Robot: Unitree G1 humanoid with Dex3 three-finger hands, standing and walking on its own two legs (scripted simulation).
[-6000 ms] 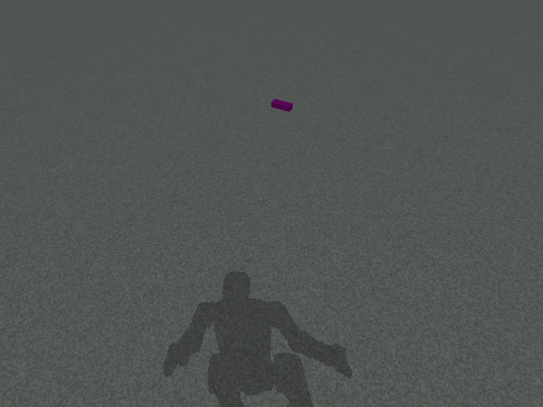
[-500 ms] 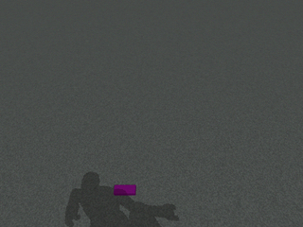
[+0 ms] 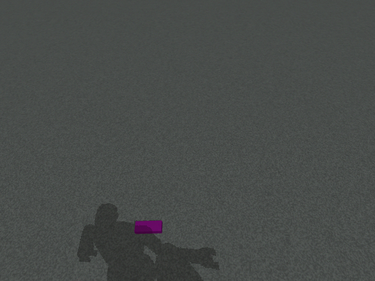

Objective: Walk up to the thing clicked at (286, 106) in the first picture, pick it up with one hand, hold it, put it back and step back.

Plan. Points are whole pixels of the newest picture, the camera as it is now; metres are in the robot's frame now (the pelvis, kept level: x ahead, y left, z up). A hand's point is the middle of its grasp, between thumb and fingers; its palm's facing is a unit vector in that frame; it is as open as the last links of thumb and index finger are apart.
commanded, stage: walk up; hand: left
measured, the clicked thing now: (148, 227) +0.50 +0.24 -0.76
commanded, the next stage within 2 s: stand in 1.92 s
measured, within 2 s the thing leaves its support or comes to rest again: neither
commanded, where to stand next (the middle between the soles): +0.04 -0.01 m, yaw +1 degrees
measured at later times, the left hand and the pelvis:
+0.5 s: hand out of the picture +0.00 +0.29 -0.17, palm faces -0.11 -0.94 -0.32, open 7.3 cm; pelvis -0.07 +0.02 +0.00, yaw -3 degrees
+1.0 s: hand out of the picture +0.09 +0.28 -0.16, palm faces -0.01 -0.92 -0.40, open 7.4 cm; pelvis -0.02 +0.01 -0.03, yaw -1 degrees
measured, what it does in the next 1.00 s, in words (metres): steps on the spot: right foot, then left foot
